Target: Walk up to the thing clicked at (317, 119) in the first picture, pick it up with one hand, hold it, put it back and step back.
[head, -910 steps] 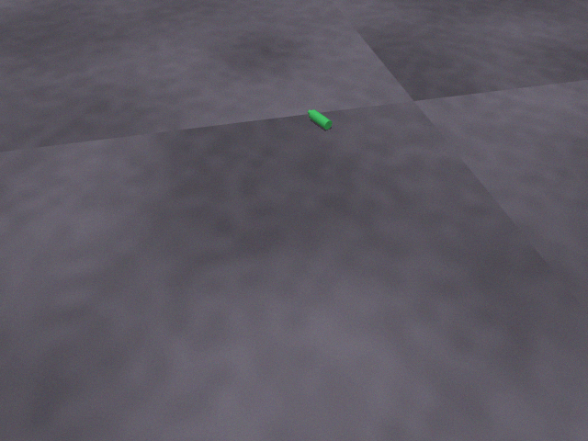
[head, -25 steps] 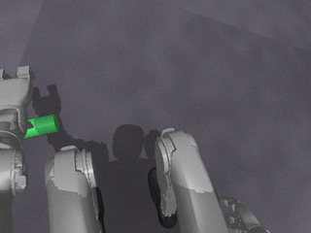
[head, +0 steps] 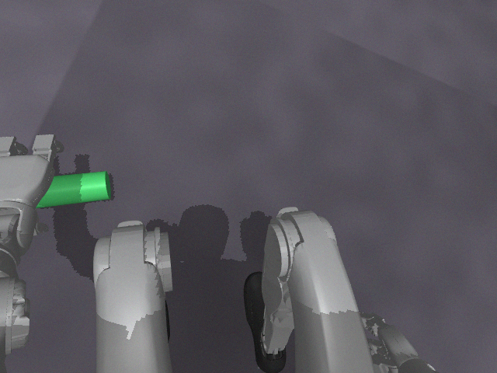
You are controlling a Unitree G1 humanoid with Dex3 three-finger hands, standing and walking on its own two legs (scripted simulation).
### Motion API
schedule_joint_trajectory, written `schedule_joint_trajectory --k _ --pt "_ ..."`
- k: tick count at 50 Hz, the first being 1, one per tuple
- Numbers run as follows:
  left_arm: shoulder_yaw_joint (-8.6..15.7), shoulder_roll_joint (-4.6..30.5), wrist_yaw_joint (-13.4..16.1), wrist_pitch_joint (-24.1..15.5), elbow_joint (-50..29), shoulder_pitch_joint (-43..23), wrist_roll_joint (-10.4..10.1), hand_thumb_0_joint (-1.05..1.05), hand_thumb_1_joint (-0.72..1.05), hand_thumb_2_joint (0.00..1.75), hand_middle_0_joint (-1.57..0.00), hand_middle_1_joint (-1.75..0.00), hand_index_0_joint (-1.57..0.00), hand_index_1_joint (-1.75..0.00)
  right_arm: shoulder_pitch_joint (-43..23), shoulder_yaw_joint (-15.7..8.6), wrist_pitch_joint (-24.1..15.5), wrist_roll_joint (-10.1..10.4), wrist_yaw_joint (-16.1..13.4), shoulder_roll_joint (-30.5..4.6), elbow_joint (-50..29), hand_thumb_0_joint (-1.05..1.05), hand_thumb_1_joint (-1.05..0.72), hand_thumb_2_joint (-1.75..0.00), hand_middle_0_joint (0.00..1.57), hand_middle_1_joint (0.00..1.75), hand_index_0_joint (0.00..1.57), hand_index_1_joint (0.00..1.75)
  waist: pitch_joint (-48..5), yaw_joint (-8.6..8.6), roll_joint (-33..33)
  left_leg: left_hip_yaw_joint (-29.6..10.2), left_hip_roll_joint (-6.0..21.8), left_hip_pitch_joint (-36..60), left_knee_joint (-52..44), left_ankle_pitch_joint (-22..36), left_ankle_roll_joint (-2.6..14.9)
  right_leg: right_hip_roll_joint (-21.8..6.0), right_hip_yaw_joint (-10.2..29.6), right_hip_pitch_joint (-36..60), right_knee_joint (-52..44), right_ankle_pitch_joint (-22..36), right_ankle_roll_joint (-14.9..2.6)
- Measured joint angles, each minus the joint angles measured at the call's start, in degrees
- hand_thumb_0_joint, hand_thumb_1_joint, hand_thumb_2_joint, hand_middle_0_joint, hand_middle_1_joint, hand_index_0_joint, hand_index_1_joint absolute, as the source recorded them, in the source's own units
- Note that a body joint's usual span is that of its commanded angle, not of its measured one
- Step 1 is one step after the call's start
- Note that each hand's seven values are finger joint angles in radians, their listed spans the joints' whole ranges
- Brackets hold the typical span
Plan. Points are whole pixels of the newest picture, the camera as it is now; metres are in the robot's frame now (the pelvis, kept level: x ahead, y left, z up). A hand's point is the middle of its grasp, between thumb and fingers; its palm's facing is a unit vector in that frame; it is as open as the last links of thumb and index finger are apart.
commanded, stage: approach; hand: left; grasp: from above
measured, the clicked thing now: (60, 190) +0.41 +0.31 -0.28
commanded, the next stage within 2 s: close in in 0.12 s
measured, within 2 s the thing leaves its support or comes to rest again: neither
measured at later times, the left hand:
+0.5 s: hand (47, 184) +0.40 +0.30 -0.19, palm faces -0.49 -0.12 -0.87, open 14.0 cm
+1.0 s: hand (54, 182) +0.42 +0.30 -0.24, palm faces -0.46 -0.13 -0.88, open 14.1 cm
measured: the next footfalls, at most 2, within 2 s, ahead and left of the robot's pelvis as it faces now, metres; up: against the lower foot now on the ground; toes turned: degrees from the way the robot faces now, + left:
none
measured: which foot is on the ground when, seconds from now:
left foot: down 0.00-1.00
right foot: down 0.00-1.00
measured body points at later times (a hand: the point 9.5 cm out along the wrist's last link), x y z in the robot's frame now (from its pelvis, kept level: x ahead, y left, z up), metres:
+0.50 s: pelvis +0.00 +0.00 +0.01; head +0.24 +0.07 +0.38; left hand +0.42 +0.30 -0.14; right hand +0.04 -0.28 -0.10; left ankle +0.07 +0.12 -0.27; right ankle +0.10 -0.12 -0.27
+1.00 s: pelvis +0.00 +0.00 -0.02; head +0.25 +0.09 +0.35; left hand +0.44 +0.31 -0.19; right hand +0.06 -0.26 -0.10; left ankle +0.07 +0.12 -0.28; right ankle +0.10 -0.12 -0.27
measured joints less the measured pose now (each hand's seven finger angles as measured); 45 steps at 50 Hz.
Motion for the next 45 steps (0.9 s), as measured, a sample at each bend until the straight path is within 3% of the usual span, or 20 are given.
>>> schedule_joint_trajectory --k 4,7,10,15,19,25,31,39,45 --pt "-1.23 -0.36 0.79 4.99 3.08 -4.80 -0.35 -0.01 -0.56 1.04 -0.10 -1.01 -0.09 -1.01 -1.99 -0.11 -0.60 0.42 0.06 -0.10 -0.37 0.00 -0.91 -0.89 0.20 0.30 0.20 0.30 -1.99 -1.30 0.45 0.46 0.04 -0.26 -0.53 -0.20 0.24 -0.02 0.41 -0.31 -0.35 -0.31 0.16" --pt "-1.92 0.31 -1.41 8.07 6.74 -9.56 -1.08 -0.01 -0.56 1.05 -0.10 -1.01 -0.08 -1.02 -2.69 0.61 -1.04 0.89 0.31 -0.19 -1.11 0.00 -0.91 -0.89 0.20 0.30 0.20 0.30 -2.61 -2.35 1.43 0.41 0.08 -0.35 -1.30 -0.23 0.31 0.02 0.37 -0.42 -1.18 -0.26 0.18" --pt "-2.91 0.87 -4.63 10.20 8.43 -12.34 -3.18 0.00 -0.55 1.04 -0.09 -1.03 -0.08 -1.03 -2.25 1.31 -1.29 1.42 0.80 -0.14 -2.01 0.00 -0.91 -0.89 0.20 0.30 0.20 0.30 -2.19 -3.05 2.46 0.30 0.22 0.01 -2.06 -0.35 0.34 0.15 0.27 -0.18 -2.01 -0.21 0.14" --pt "-1.47 1.24 -11.04 9.26 6.28 -10.46 -5.60 0.00 -0.53 1.00 -0.08 -1.06 -0.09 -1.05 0.15 2.10 -0.29 2.22 1.51 -0.04 -3.66 0.00 -0.91 -0.89 0.20 0.30 0.20 0.30 0.16 -3.53 3.56 0.15 0.32 1.18 -3.01 -0.31 0.19 0.24 0.15 0.79 -2.94 -0.02 -0.03" --pt "-0.33 1.61 -12.80 5.11 4.43 -7.60 -5.60 0.00 -0.52 0.97 -0.08 -1.08 -0.10 -1.05 2.37 3.36 1.01 2.19 1.62 -0.35 -3.88 0.00 -0.91 -0.89 0.20 0.30 0.20 0.30 2.19 -2.95 3.11 -0.28 0.42 1.62 -3.01 0.00 -0.03 0.39 -0.23 1.09 -3.08 0.56 -0.22" --pt "1.61 3.48 -7.24 -0.43 5.83 -6.07 -1.98 0.00 -0.51 0.96 -0.08 -1.08 -0.10 -1.05 3.94 4.42 1.38 0.55 1.21 -0.59 -1.75 0.00 -0.91 -0.89 0.20 0.30 0.20 0.30 3.55 -2.69 1.16 -1.17 0.37 0.68 -1.22 0.47 -0.44 0.50 -1.02 0.31 -1.76 1.32 -0.42" --pt "0.65 5.89 -1.05 0.02 11.93 -7.78 1.07 0.00 -0.51 0.96 -0.08 -1.05 -0.09 -1.03 3.39 4.72 -0.61 -1.78 1.31 -0.85 -0.08 0.00 -0.91 -0.89 0.20 0.30 0.20 0.30 3.39 -4.16 -0.19 -1.73 0.35 -0.80 1.27 0.35 -0.27 0.66 -1.49 -0.81 0.14 1.40 -0.11" --pt "1.04 6.60 2.18 2.70 15.56 -9.32 1.62 0.00 -0.52 0.98 -0.08 -1.02 -0.08 -1.01 1.68 6.33 -4.18 -3.54 3.20 -0.72 -0.14 0.00 -0.90 -0.89 0.20 0.30 0.20 0.30 3.63 -6.02 -0.58 -2.68 0.54 -1.48 3.30 -0.85 0.14 1.09 -2.29 -1.00 1.10 0.71 0.45" --pt "4.56 7.97 2.92 3.79 17.38 -9.41 1.57 0.00 -0.51 0.98 -0.08 -1.01 -0.08 -1.00 0.72 7.44 -5.70 -4.40 4.99 -0.46 -1.70 0.00 -0.90 -0.89 0.20 0.30 0.20 0.30 5.06 -7.18 -0.67 -3.24 0.56 -1.30 4.31 -1.56 0.21 1.25 -2.75 -0.61 1.64 0.25 0.66"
